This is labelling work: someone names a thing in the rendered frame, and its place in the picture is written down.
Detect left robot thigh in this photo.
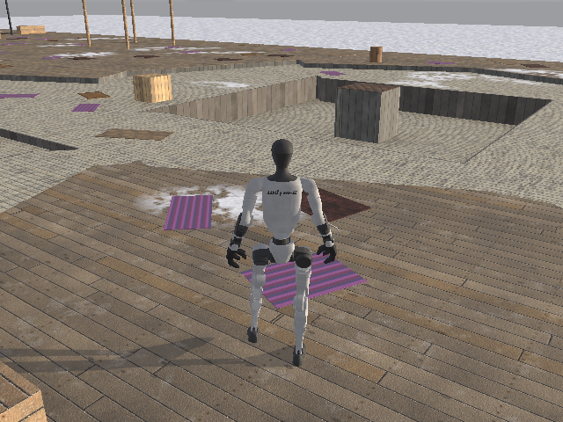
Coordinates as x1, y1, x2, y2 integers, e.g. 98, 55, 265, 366
252, 244, 270, 288

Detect right robot upper arm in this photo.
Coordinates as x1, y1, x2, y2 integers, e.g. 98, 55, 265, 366
300, 178, 325, 226

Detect left robot upper arm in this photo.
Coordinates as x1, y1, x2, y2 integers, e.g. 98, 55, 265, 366
239, 178, 264, 227

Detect robot left foot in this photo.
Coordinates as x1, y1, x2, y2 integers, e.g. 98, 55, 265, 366
247, 326, 260, 343

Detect left robot forearm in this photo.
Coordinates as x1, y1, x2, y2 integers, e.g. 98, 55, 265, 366
229, 213, 248, 251

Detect right robot forearm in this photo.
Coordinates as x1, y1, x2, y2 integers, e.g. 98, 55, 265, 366
317, 212, 334, 247

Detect left robot hand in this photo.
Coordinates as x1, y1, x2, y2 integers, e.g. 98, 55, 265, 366
226, 247, 246, 268

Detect right robot hand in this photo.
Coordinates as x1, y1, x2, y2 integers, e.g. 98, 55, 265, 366
317, 243, 337, 264

